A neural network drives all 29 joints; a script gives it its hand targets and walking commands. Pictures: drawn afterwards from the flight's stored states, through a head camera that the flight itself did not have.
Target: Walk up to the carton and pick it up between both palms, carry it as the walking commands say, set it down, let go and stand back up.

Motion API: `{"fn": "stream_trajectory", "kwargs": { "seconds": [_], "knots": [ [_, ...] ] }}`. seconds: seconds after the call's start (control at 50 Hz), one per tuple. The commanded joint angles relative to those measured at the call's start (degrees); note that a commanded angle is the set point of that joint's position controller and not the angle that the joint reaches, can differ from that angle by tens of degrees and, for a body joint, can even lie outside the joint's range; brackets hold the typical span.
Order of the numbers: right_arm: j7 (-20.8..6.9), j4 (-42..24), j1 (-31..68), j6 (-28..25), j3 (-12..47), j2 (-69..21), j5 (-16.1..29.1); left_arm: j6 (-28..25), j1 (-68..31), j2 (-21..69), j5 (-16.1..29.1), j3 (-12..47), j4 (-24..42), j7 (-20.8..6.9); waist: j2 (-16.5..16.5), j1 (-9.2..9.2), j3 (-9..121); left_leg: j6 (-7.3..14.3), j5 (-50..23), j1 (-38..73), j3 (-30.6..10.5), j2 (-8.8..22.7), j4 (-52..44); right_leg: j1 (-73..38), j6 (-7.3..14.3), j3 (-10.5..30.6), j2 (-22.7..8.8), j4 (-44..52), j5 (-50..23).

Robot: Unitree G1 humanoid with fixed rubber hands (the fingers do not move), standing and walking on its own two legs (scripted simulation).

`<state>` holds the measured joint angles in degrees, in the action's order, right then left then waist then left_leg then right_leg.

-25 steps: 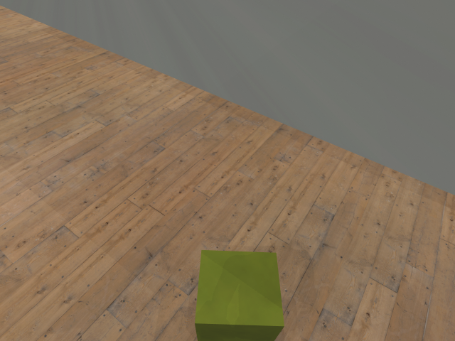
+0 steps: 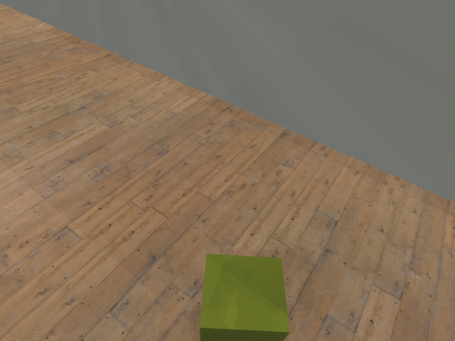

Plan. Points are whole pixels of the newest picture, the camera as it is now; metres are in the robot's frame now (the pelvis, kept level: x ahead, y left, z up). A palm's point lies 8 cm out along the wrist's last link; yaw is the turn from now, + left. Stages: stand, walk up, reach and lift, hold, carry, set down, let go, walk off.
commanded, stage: stand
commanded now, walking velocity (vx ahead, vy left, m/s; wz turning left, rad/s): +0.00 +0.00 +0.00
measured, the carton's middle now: (240, 303) +0.42 -0.07 -0.63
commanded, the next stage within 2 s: reach and lift in 0.32 s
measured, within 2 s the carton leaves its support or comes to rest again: neither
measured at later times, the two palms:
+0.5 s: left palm out of the picture +0.12 +0.22 -0.12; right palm out of the picture +0.12 -0.23 -0.11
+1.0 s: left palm out of the picture +0.16 +0.20 -0.17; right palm (359, 338) +0.20 -0.26 -0.13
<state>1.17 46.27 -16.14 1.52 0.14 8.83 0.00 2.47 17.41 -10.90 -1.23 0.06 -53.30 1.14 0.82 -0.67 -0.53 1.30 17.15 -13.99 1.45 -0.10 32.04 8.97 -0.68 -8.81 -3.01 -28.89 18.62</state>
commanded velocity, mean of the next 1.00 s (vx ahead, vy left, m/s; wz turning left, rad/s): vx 0.00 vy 0.00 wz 0.00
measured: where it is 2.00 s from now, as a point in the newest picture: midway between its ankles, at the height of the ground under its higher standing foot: outside the picture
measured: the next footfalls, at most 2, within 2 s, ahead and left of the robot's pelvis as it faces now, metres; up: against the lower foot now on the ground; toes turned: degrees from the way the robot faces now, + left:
none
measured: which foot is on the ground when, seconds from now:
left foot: down 0.00-1.00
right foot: down 0.00-1.00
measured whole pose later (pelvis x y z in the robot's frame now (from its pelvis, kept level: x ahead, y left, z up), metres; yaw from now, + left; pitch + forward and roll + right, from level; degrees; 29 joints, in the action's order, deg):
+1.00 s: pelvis -0.08 +0.00 -0.06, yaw -2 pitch +15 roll -2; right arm -7.6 36.0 16.1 14.0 -8.2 17.3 0.0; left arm 18.1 -7.8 -10.9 2.6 0.0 -28.9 5.3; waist -0.2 -1.1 -3.3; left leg 1.3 19.1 -52.4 1.5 2.6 56.3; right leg 48.2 1.4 -8.0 -2.6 -54.5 21.2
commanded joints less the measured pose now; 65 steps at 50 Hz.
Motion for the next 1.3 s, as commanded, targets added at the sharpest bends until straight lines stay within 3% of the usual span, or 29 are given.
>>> {"fn": "stream_trajectory", "kwargs": {
  "seconds": [0.0, 0.1, 0.2, 0.3, 0.32, 0.34, 0.36, 0.4, 0.42, 0.48, 0.58, 0.62, 0.64, 0.7, 0.8, 0.82, 0.86, 0.92, 0.96, 1.0, 1.02, 1.06, 1.14, 1.16, 1.18, 1.2, 1.22, 1.26, 1.28],
  "knots": [
    [0.73, 0.22, -1.09, -2.64, -2.11, 7.99, -0.44, -1.1, 4.69, -5.15, 0.65, -1.56, 1.95, 0.35, -4.09, -1.53, 0.28, -0.69, -21.44, -4.44, -7.1, 6.57, -8.32, -6.29, 1.58, 5.09, -4.17, 6.3, -10.97],
    [0.63, 0.17, -1.06, -2.37, -2.03, 7.38, -0.69, -1.13, 4.85, -5.61, 0.46, -1.72, 1.96, 0.46, -2.42, -1.06, -1.73, -0.99, -16.44, -5.3, -6.17, 5.45, -7.8, -4.53, 2.26, 6.24, -5.55, 7.78, -8.99],
    [0.59, 0.66, -1.58, -2.35, -1.99, 7.22, -0.81, -1.27, 5.16, -6.12, 0.46, -2.12, 1.64, 0.52, -0.82, -1.03, -0.91, -1.29, -17.73, -4.69, -5.51, 5.41, -6.92, -4.43, 2.18, 5.87, -5.7, 7.8, -9.59],
    [0.57, 0.51, -1.66, -2.43, -1.79, 7.35, -0.89, -1.47, 4.29, -6.1, 0.56, -1.94, 2.16, 0.56, -1.93, -0.94, -0.3, -1.06, -18.37, -4.28, -6.12, 5.75, -6.84, -4.34, 2.54, 5.88, -5.88, 7.38, -9.61],
    [-0.61, -19.59, 18.45, 1.62, -1.02, 7.13, -0.02, 0.86, -15.82, -4.81, 3.66, 1.15, 22.26, 0.9, -3.59, 3.53, 0.21, -0.2, 4.7, -13.27, 0.48, -0.55, 0.45, 17.83, 1.87, 8.67, 3.06, -2.45, 3.97],
    [-1.03, -22.91, 28.35, 4.28, 0.64, 7.38, 1.09, 3.15, -35.05, -6.24, 3.34, -0.82, 36.4, 0.07, -3.63, 2.35, -0.43, -0.02, 7.63, -12.4, 0.56, 0.47, -1.18, 15.03, 1.78, 7.66, 3.6, -3.5, 7.0],
    [-0.98, -20.55, 22.36, 7.28, -1.86, 8.99, 0.6, 6.8, -28.35, -6.42, 4.54, -1.53, 32.72, -0.26, -3.77, 0.74, -0.86, -0.17, 6.83, -12.68, 1.61, 1.08, -1.61, 13.03, 1.75, 6.16, 4.41, -3.97, 6.27],
    [-1.72, -19.93, 14.77, 12.92, -5.92, 12.77, -1.07, 13.28, -20.18, -5.53, 3.76, -3.4, 29.67, -0.95, -4.91, 1.2, -1.09, -0.4, 5.89, -11.65, 1.8, 1.53, -2.27, 11.43, 2.04, 5.95, 4.74, -4.37, 4.04],
    [-1.98, -20.27, 12.51, 14.79, -6.55, 12.76, -2.06, 15.6, -15.54, -3.44, 3.29, -2.53, 28.08, -1.48, -3.23, 1.0, -1.6, -0.01, 2.22, -10.74, 1.46, 1.4, -0.97, 11.71, 2.07, 6.6, 4.97, -4.74, -0.42],
    [-2.27, -19.66, 8.78, 17.32, -7.79, 11.39, -2.89, 18.99, -6.94, -1.88, 0.92, -4.34, 22.3, -1.65, -3.46, -1.15, 5.08, -0.19, -15.25, -6.28, -0.54, -0.33, 2.19, 8.72, 2.2, 8.09, 5.18, -5.23, -12.44],
    [-4.46, -21.99, 14.5, 13.68, -3.59, 8.53, -2.25, 14.75, -10.76, -0.47, 0.75, -4.59, 23.68, -2.34, -3.06, -1.73, 6.72, -0.91, -23.08, -10.4, -2.43, -0.6, 5.16, 12.17, 1.35, 9.3, 5.4, -8.11, -18.24],
    [-5.61, -21.13, 18.46, 11.12, -4.25, 9.12, -1.64, 12.29, -15.35, -0.45, 0.62, -5.22, 26.25, -1.94, -6.27, -1.25, 9.56, -1.92, -24.9, -12.82, -2.68, -0.56, 8.94, 18.8, 1.47, 9.32, 5.06, -11.64, -18.02],
    [-5.82, -20.5, 19.16, 10.0, -5.86, 10.5, -2.61, 11.12, -15.6, -0.33, 0.42, -5.98, 26.18, -1.41, -4.54, -0.92, 12.24, -2.31, -25.92, -12.85, -3.11, -0.27, 10.02, 20.6, 1.28, 9.16, 5.26, -13.03, -18.63],
    [-6.43, -19.47, 23.13, 7.42, -8.39, 13.6, -2.25, 8.71, -20.79, -0.12, 0.9, -7.04, 30.3, 0.1, -7.26, -1.45, 19.81, -3.23, -28.12, -12.36, -3.7, 0.02, 14.36, 25.62, 1.85, 9.66, 4.97, -17.34, -16.52],
    [-7.74, -19.85, 31.29, 7.34, -11.39, 18.97, -0.14, 9.26, -29.32, -0.37, 4.17, -6.6, 35.53, 2.67, -6.69, -0.57, 26.46, -3.89, -14.36, -13.14, -3.07, 0.09, 15.97, 31.69, 2.24, 8.89, 4.87, -19.94, -5.87],
    [-8.02, -19.85, 34.69, 7.81, -11.8, 19.68, 0.27, 10.1, -31.22, -0.69, 4.27, -6.19, 36.0, 2.97, -7.53, -1.16, 26.45, -3.91, -10.96, -13.79, -3.3, 0.11, 15.52, 33.07, 2.43, 8.58, 4.47, -20.5, -2.63],
    [-8.55, -18.67, 37.87, 9.48, -11.88, 20.62, 0.98, 12.02, -33.25, -0.19, 4.74, -6.08, 35.74, 3.84, -6.05, -0.82, 25.36, -3.68, -4.16, -15.35, -2.77, -0.01, 15.32, 33.76, 2.46, 8.76, 4.43, -19.57, 1.73],
    [-9.39, -15.1, 47.01, 11.73, -12.84, 22.16, 1.78, 14.95, -41.13, -0.25, 5.71, -5.21, 34.26, 4.99, -7.08, 0.87, 22.6, -3.55, 8.13, -18.17, -3.28, 0.14, 14.63, 37.14, 2.77, 8.38, 3.72, -20.09, 12.05],
    [-9.84, -12.33, 51.09, 13.64, -12.37, 22.09, 2.45, 16.98, -44.49, -0.49, 6.24, -6.06, 32.86, 5.28, -6.2, 0.71, 20.97, -3.29, 11.36, -21.93, -2.74, -0.28, 15.26, 37.92, 2.89, 8.46, 3.41, -20.3, 14.68],
    [-10.68, -7.81, 55.44, 15.23, -12.6, 22.69, 3.09, 18.76, -49.52, -1.05, 6.19, -6.37, 30.39, 5.61, -7.74, 1.4, 18.28, -3.56, 13.83, -23.39, -3.81, -0.2, 14.91, 42.55, 3.16, 8.15, 3.4, -21.56, 15.67],
    [-10.83, -7.64, 57.81, 15.6, -12.58, 23.32, 3.34, 19.27, -50.63, -1.37, 5.8, -7.43, 30.46, 5.92, -7.86, 0.55, 20.31, -3.82, 12.46, -24.18, -3.24, -0.33, 15.58, 41.98, 3.25, 8.27, 3.35, -21.39, 15.08],
    [-11.23, -4.46, 61.98, 15.92, -12.52, 23.62, 2.96, 19.57, -55.35, -0.53, 6.12, -8.17, 27.27, 5.95, -6.28, 0.85, 19.03, -3.6, 11.85, -27.41, -2.97, -0.67, 16.68, 42.95, 3.22, 8.16, 3.64, -22.27, 14.7],
    [-11.07, -1.41, 66.52, 14.78, -14.92, 25.32, 3.05, 18.86, -59.37, -1.54, 4.95, -10.64, 24.7, 7.15, -5.65, 0.74, 26.78, -3.81, 4.22, -27.39, -3.13, -1.18, 18.94, 43.62, 2.89, 8.49, 3.8, -23.32, 6.17],
    [-10.97, -1.71, 66.89, 14.22, -14.36, 24.93, 3.78, 18.23, -60.24, -2.35, 4.54, -11.34, 25.2, 7.36, -5.84, 0.0, 30.03, -3.7, 1.27, -27.11, -2.47, -1.2, 20.05, 42.51, 2.83, 8.91, 3.72, -23.73, 3.33],
    [-10.61, -1.6, 68.04, 13.49, -15.33, 24.94, 3.45, 17.56, -60.97, -2.42, 4.63, -11.59, 23.92, 7.41, -3.93, 0.89, 31.55, -3.39, -0.64, -28.56, -2.43, -1.34, 20.72, 42.07, 2.46, 9.01, 3.9, -23.95, 0.97],
    [-10.14, -1.81, 69.95, 12.74, -15.87, 25.65, 3.05, 16.66, -62.3, -2.43, 4.53, -11.96, 24.05, 7.47, -4.38, 0.55, 33.5, -3.64, -2.93, -29.71, -2.07, -1.61, 21.44, 41.67, 2.66, 9.31, 3.9, -24.45, -1.98],
    [-9.76, -2.47, 69.73, 11.84, -15.55, 25.8, 3.43, 15.27, -61.29, -3.18, 4.29, -13.43, 24.59, 7.28, -3.74, -0.85, 36.82, -3.35, -8.1, -30.75, -1.66, -2.34, 22.59, 39.01, 2.61, 10.3, 3.96, -24.76, -7.42],
    [-9.23, -4.33, 72.58, 9.86, -16.13, 27.8, 4.92, 12.97, -64.72, -5.58, 4.38, -14.17, 26.88, 7.35, -3.41, -0.48, 45.26, -2.9, -17.0, -28.25, -2.74, -2.56, 24.24, 39.34, 2.2, 10.57, 4.47, -26.13, -16.41],
    [-9.14, -4.38, 72.99, 8.85, -16.25, 28.52, 5.52, 11.61, -65.95, -5.3, 4.55, -13.64, 28.17, 7.31, -3.2, 0.87, 48.86, -2.87, -19.45, -27.91, -3.05, -2.61, 25.35, 39.26, 2.16, 10.77, 4.78, -26.65, -19.41]
  ]
}}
